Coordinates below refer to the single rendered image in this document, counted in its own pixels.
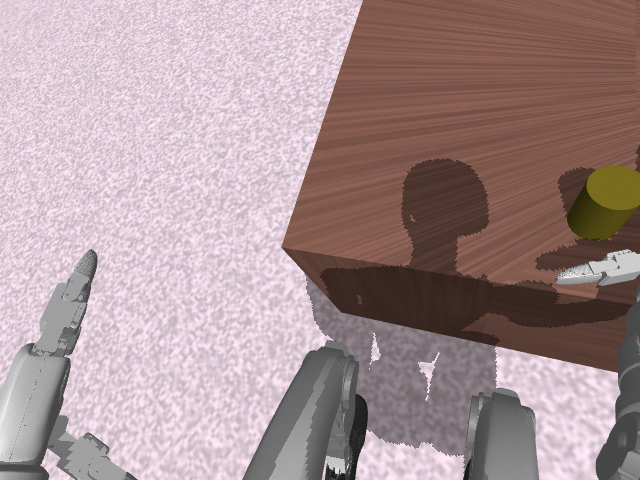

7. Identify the left robot arm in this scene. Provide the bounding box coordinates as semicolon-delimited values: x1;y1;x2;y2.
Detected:
0;464;49;480

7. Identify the right robot hand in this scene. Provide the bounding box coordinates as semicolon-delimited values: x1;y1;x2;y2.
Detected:
555;249;640;286

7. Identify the left robot hand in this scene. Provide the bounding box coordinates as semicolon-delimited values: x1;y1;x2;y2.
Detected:
0;249;137;480

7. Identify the can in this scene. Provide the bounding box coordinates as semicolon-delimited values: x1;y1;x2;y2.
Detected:
567;165;640;241

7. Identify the right robot arm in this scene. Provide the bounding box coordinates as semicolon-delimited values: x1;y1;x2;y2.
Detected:
596;284;640;480

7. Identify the left robot foot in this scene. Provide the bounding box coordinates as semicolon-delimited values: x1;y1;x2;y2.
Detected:
325;394;368;480

